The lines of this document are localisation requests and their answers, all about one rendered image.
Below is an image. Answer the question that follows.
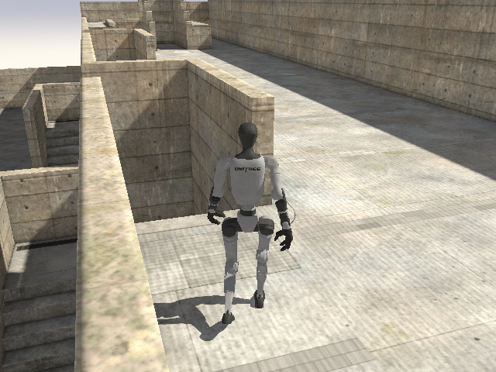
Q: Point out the robot left shin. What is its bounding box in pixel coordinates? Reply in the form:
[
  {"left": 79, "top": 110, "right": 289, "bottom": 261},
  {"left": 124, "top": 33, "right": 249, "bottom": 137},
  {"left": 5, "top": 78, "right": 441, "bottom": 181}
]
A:
[{"left": 224, "top": 261, "right": 236, "bottom": 315}]

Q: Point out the robot right hand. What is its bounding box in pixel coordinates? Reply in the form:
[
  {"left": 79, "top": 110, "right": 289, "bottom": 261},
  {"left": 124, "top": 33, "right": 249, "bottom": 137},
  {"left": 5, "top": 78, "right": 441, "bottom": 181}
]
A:
[{"left": 274, "top": 228, "right": 293, "bottom": 251}]

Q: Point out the robot left upper arm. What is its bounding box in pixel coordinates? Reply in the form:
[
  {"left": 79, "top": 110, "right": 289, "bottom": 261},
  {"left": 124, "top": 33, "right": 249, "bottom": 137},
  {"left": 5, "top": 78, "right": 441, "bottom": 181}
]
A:
[{"left": 212, "top": 156, "right": 232, "bottom": 198}]

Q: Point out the robot right forearm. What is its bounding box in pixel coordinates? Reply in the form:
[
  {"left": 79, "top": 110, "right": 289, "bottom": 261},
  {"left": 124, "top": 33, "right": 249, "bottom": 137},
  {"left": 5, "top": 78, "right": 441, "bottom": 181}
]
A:
[{"left": 275, "top": 188, "right": 291, "bottom": 229}]

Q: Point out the robot right upper arm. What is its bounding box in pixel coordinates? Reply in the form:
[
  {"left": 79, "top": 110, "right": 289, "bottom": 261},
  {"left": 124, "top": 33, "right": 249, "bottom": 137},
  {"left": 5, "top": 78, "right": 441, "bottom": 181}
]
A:
[{"left": 264, "top": 156, "right": 283, "bottom": 200}]

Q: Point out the robot left forearm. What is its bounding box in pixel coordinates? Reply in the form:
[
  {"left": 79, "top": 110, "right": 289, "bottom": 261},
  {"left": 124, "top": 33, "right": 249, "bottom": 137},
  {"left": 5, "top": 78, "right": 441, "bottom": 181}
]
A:
[{"left": 208, "top": 186, "right": 220, "bottom": 213}]

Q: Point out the robot torso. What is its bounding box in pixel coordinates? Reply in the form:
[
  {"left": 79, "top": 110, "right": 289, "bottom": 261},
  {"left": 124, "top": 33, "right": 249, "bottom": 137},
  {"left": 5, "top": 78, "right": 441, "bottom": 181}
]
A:
[{"left": 230, "top": 152, "right": 266, "bottom": 233}]

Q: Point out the robot left hand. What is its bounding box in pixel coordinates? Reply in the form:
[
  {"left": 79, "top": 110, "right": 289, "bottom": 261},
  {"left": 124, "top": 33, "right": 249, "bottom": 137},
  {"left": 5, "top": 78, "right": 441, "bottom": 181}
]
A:
[{"left": 207, "top": 210, "right": 226, "bottom": 225}]

